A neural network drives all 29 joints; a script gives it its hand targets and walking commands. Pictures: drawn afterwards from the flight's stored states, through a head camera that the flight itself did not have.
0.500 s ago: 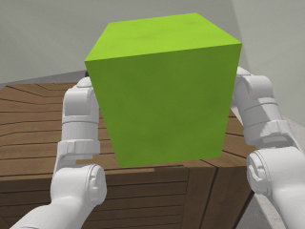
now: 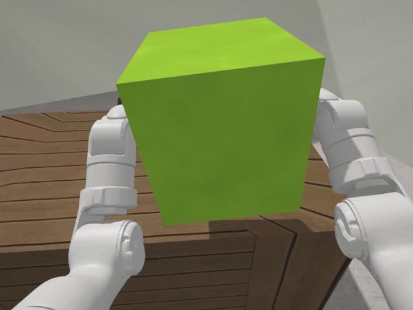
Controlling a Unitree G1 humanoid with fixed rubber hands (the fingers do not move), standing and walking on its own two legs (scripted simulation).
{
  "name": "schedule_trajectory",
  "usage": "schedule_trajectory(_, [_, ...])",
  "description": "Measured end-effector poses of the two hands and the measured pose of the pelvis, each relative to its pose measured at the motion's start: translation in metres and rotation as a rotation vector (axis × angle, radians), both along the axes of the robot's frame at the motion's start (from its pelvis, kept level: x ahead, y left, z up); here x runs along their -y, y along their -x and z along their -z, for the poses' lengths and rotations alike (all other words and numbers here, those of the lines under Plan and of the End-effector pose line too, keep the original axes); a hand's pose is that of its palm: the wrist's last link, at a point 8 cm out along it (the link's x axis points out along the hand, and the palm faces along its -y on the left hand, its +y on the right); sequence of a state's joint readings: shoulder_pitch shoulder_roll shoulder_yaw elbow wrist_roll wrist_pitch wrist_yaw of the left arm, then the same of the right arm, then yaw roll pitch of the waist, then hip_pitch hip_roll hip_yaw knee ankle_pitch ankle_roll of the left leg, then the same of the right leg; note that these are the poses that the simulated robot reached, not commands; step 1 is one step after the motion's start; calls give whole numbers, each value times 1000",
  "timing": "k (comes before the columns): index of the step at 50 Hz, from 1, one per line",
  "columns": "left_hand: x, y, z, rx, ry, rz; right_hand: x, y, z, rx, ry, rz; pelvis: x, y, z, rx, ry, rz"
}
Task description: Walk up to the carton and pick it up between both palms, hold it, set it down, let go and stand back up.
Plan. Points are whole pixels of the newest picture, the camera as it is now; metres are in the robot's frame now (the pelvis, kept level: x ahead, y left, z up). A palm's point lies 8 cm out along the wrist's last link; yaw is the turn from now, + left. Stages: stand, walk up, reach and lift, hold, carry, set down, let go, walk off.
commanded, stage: hold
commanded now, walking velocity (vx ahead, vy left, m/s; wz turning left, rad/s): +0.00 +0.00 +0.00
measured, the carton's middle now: (218, 114) +0.38 +0.01 +0.26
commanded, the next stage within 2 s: none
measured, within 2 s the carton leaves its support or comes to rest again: neither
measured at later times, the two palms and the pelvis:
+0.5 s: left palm (117, 122) +0.33 +0.17 +0.27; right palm (315, 104) +0.34 -0.15 +0.29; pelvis -0.03 +0.01 +0.00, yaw +0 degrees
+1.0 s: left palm (131, 109) +0.38 +0.16 +0.27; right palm (309, 96) +0.39 -0.16 +0.29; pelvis +0.00 +0.00 +0.00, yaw +0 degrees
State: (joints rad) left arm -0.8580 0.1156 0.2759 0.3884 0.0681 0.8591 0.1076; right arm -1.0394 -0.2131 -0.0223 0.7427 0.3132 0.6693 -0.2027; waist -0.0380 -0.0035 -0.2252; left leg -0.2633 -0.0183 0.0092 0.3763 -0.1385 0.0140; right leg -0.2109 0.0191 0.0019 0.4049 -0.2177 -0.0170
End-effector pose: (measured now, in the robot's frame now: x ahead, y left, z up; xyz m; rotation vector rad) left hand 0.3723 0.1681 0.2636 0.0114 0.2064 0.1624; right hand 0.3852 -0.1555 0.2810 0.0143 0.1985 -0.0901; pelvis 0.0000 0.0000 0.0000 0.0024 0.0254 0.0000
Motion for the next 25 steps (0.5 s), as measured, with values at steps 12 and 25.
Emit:
schedule_trajectory(12, [-1,17,-16,28,3,7,0,22,5,24,-8,2,-1,8,0,11,2,0])
schedule_trajectory(25, [-5,44,-10,8,8,10,-5,45,-13,-4,-21,3,-5,32,1,43,7,0])
